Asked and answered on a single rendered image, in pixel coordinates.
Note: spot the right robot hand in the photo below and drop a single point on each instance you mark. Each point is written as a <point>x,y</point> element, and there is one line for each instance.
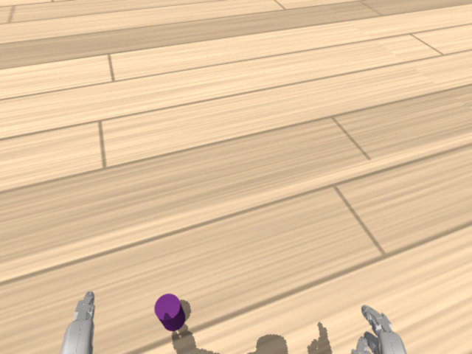
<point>386,342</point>

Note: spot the can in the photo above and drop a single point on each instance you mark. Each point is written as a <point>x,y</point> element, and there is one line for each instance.
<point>170,312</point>

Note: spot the left robot hand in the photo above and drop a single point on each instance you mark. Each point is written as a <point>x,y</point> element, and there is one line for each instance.
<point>78,337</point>

